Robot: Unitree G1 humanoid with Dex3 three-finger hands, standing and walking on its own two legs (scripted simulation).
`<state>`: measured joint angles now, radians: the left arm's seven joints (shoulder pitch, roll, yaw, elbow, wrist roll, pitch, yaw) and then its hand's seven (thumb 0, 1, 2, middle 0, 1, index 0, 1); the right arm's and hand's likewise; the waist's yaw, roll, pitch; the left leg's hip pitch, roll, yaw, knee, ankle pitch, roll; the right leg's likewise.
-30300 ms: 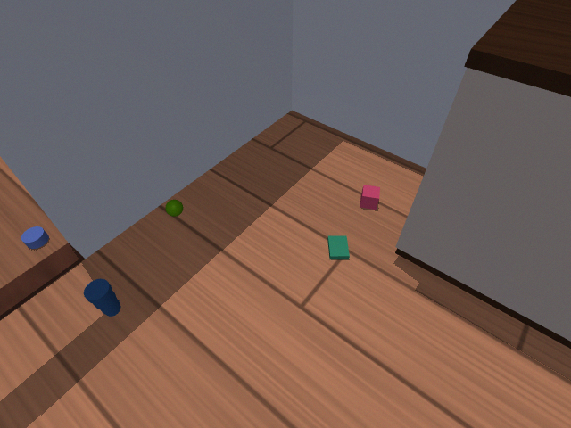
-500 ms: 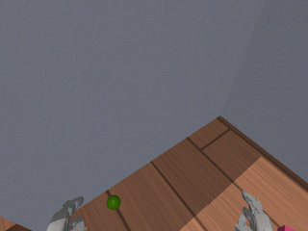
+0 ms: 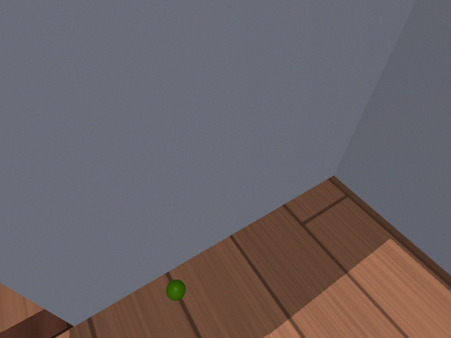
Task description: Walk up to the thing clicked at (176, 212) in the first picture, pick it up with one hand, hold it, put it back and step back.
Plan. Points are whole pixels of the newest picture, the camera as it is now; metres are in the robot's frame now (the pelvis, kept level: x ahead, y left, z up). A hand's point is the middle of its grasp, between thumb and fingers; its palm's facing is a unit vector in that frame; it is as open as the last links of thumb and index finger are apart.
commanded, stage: stand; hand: left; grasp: from above
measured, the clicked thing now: (175, 289) +0.43 +0.24 -0.72
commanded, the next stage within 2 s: none
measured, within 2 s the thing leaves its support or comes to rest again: neither
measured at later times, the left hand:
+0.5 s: hand out of the picture +0.04 +0.24 -0.14, palm faces +0.04 -0.94 -0.34, open 7.3 cm
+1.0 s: hand out of the picture +0.07 +0.23 -0.14, palm faces +0.03 -0.94 -0.33, open 7.3 cm
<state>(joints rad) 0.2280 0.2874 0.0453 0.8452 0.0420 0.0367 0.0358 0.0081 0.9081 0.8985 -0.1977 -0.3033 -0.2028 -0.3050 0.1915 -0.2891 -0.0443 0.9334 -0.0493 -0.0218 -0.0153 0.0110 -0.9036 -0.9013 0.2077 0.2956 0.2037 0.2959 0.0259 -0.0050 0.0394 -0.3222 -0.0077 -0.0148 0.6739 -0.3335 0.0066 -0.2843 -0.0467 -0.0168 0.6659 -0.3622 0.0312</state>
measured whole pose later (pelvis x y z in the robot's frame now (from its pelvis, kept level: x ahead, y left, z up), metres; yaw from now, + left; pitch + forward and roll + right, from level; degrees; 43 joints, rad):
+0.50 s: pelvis +0.00 +0.00 +0.02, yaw +1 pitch -4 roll +0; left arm 0.18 0.30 0.03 1.12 0.03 0.00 0.03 0.00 0.91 0.90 -0.20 -0.30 -0.20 -0.31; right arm 0.15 -0.29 -0.03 1.11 -0.03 0.00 -0.02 0.01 -0.90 -0.90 0.21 0.30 0.20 0.30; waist 0.02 0.01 0.06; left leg -0.14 -0.01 -0.03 0.40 -0.19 0.00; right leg -0.10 -0.05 -0.03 0.39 -0.22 0.03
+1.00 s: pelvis +0.00 -0.01 +0.03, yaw +0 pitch -3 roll +0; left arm 0.11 0.30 0.03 1.15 0.02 0.00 0.02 0.00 0.91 0.90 -0.20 -0.30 -0.20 -0.31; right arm 0.12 -0.31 -0.01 1.14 -0.02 -0.01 -0.02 0.01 -0.90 -0.90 0.21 0.30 0.20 0.30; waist 0.01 0.01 0.06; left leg -0.11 0.01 -0.03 0.34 -0.17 -0.01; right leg -0.07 -0.03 -0.04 0.34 -0.20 0.02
